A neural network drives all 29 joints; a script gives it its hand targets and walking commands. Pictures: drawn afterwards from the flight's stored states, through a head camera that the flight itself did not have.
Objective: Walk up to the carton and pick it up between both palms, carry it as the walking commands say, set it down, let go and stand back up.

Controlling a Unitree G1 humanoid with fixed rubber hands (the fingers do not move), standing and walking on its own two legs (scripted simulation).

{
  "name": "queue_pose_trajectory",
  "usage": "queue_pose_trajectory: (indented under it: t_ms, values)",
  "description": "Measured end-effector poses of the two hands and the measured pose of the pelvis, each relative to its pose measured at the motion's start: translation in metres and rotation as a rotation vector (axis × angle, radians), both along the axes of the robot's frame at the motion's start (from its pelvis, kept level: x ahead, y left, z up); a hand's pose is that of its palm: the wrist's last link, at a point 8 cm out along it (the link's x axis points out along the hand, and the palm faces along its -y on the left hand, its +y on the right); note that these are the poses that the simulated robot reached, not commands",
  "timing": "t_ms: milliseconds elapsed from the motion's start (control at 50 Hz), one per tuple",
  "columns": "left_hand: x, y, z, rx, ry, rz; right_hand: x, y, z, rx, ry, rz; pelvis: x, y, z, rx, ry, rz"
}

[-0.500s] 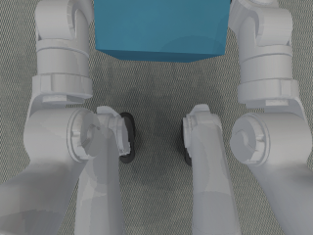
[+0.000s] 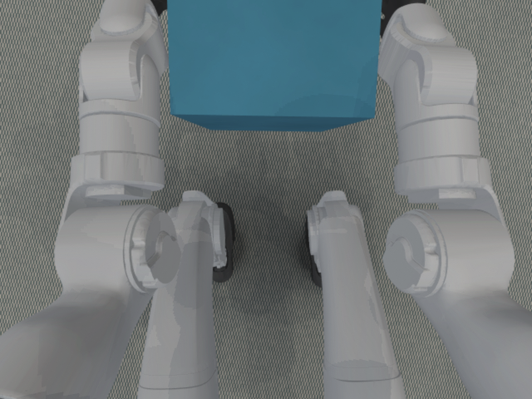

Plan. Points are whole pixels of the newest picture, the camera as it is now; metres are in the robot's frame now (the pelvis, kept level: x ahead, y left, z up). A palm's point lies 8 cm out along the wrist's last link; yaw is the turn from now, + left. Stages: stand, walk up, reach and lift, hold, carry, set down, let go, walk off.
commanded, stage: reach and lift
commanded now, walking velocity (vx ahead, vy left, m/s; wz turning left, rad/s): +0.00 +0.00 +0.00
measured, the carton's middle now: (270, 38) +0.55 +0.00 -0.12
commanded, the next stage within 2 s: none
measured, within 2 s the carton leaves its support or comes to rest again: neither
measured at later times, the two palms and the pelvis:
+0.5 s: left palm out of the picture +0.53 +0.14 +0.03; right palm (435, 2) +0.51 -0.14 +0.02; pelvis +0.00 +0.01 +0.06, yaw -1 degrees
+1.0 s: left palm out of the picture +0.50 +0.14 +0.10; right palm out of the picture +0.49 -0.14 +0.09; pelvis +0.01 +0.01 +0.12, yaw -1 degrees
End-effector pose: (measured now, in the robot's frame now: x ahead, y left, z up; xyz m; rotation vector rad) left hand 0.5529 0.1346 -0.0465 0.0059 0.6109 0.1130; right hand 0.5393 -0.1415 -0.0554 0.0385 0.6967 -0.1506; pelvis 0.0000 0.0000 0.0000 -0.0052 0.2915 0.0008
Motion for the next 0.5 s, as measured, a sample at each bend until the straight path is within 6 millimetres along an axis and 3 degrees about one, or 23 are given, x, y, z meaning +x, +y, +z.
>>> queue_pose_trajectory:
  t_ms: [500]
  values:
    - [-0.024, 0.003, 0.075, -0.004, -0.012, -0.008, -0.027, 0.004, 0.075, -0.017, -0.015, 0.0, -0.001, 0.008, 0.056, -0.015, -0.091, -0.005]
